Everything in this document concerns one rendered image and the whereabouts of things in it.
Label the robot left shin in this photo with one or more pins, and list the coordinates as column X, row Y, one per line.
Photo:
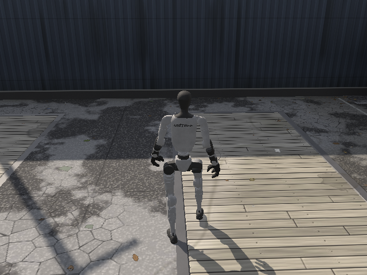
column 171, row 215

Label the robot right upper arm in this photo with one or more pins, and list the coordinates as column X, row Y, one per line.
column 204, row 131

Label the right robot forearm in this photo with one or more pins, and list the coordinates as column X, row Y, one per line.
column 212, row 155

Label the left robot forearm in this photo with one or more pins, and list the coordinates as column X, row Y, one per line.
column 156, row 149

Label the robot right foot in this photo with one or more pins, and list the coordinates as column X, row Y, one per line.
column 199, row 214

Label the left robot hand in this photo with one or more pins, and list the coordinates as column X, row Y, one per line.
column 159, row 158

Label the robot left upper arm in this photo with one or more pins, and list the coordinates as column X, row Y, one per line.
column 166, row 120

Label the right robot hand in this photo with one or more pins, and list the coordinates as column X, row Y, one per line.
column 216, row 170

